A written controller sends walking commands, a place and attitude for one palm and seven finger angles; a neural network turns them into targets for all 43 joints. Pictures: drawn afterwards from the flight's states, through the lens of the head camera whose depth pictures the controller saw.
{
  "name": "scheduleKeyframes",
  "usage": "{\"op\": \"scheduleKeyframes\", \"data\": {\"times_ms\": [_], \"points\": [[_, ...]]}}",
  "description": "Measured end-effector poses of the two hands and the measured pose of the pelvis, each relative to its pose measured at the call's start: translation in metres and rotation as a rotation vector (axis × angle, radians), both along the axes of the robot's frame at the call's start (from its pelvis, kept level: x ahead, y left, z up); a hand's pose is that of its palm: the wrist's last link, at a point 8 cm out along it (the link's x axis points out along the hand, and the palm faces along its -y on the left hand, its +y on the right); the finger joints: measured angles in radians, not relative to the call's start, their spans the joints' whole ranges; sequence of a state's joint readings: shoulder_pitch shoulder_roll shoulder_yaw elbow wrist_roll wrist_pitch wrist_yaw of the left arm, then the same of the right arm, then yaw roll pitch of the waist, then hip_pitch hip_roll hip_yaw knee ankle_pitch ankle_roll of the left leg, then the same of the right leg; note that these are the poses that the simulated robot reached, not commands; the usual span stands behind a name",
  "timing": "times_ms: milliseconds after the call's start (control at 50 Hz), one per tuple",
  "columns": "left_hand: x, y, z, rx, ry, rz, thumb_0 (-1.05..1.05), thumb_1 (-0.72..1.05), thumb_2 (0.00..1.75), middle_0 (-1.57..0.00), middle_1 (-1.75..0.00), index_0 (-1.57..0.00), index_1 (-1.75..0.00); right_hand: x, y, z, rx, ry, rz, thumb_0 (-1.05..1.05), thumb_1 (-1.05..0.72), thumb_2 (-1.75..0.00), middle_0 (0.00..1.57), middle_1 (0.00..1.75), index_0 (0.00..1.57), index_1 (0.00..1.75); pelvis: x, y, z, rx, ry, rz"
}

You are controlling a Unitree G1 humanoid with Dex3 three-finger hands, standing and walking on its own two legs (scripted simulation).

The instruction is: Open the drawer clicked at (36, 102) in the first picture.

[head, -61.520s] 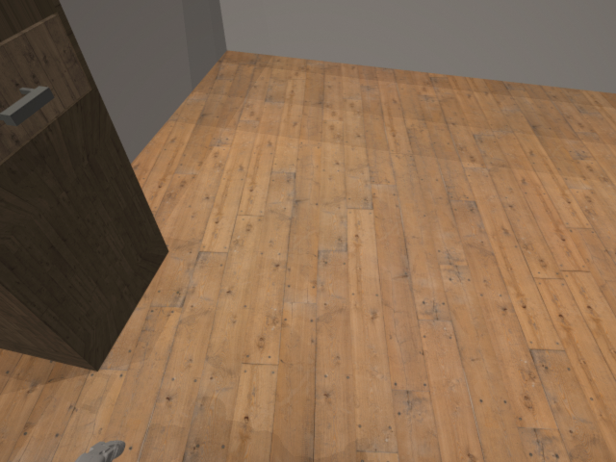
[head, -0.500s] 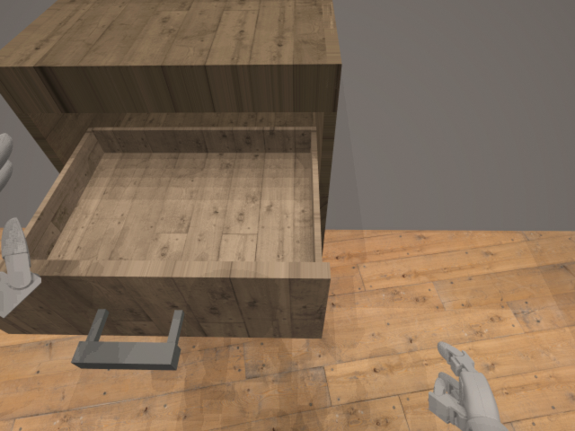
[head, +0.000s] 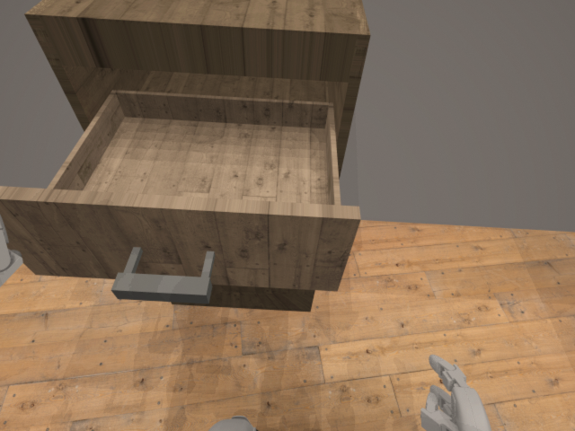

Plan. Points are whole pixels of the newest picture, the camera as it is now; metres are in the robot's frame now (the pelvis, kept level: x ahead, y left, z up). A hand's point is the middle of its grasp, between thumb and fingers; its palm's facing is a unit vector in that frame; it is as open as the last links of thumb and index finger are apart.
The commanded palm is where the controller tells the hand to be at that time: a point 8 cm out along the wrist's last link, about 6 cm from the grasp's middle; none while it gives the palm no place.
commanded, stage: step back with the hand held close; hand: left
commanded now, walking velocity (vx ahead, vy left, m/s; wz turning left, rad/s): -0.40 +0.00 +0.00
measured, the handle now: (168, 272) +0.29 +0.18 +0.07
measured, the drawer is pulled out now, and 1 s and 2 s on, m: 0.29 0.29 0.29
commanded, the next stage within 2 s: stop stepping back and stand still in 0.44 s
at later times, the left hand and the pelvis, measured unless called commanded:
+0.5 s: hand out of the picture +0.13 +0.21 +0.25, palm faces +0.35 -0.76 -0.55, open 7.4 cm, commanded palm +0.05 +0.27 +0.26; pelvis -0.09 -0.01 +0.01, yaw -2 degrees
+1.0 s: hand out of the picture +0.00 +0.23 +0.24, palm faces +0.49 -0.77 -0.40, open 7.4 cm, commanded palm -0.07 +0.26 +0.26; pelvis -0.20 -0.02 +0.01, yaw +0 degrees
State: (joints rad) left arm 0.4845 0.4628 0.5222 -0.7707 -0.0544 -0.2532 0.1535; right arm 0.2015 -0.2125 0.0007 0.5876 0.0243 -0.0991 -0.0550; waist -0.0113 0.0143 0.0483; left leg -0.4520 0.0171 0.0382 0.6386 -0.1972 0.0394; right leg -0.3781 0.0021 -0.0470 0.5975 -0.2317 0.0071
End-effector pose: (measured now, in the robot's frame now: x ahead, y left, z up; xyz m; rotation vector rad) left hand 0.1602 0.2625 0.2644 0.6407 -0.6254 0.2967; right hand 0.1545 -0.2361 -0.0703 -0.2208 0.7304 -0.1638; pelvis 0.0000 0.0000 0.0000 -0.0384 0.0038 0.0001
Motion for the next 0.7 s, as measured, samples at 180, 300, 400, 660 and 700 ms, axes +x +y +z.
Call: {"op": "scheduleKeyframes", "data": {"times_ms": [180,300,400,660,700], "points": [[-0.014,0.002,0.011,0.041,-0.04,-0.002,0.01,0.88,0.9,-0.21,-0.31,-0.21,-0.3,-0.023,0.007,0.003,0.029,-0.033,0.009,0.01,-0.9,-0.9,0.2,0.3,0.2,0.3,-0.024,-0.002,0.003,0.0,0.025,-0.039],[-0.029,-0.029,0.007,0.063,0.024,-0.108,0.01,0.89,0.9,-0.21,-0.31,-0.21,-0.3,-0.044,-0.001,-0.004,0.062,-0.026,0.025,0.01,-0.9,-0.9,0.2,0.3,0.2,0.3,-0.055,-0.013,0.003,-0.023,0.024,-0.043],[-0.051,-0.035,0.011,0.1,0.064,-0.132,0.01,0.88,0.89,-0.22,-0.31,-0.21,-0.3,-0.071,-0.015,0.004,0.045,0.026,-0.052,0.01,-0.9,-0.9,0.21,0.3,0.2,0.3,-0.065,-0.016,0.011,0.031,0.026,-0.045],[-0.125,-0.031,-0.003,0.059,0.089,-0.081,0.02,0.89,0.9,-0.21,-0.31,-0.21,-0.3,-0.132,-0.019,0.011,0.027,-0.059,-0.014,0.01,-0.91,-0.9,0.2,0.3,0.2,0.3,-0.142,-0.019,0.003,0.024,0.011,-0.051],[-0.146,-0.04,0.002,0.086,0.076,-0.091,0.02,0.88,0.9,-0.21,-0.31,-0.21,-0.3,-0.146,-0.019,0.007,0.039,-0.052,-0.005,0.01,-0.9,-0.9,0.2,0.3,0.2,0.3,-0.155,-0.023,0.002,0.01,-0.013,-0.037]]}}
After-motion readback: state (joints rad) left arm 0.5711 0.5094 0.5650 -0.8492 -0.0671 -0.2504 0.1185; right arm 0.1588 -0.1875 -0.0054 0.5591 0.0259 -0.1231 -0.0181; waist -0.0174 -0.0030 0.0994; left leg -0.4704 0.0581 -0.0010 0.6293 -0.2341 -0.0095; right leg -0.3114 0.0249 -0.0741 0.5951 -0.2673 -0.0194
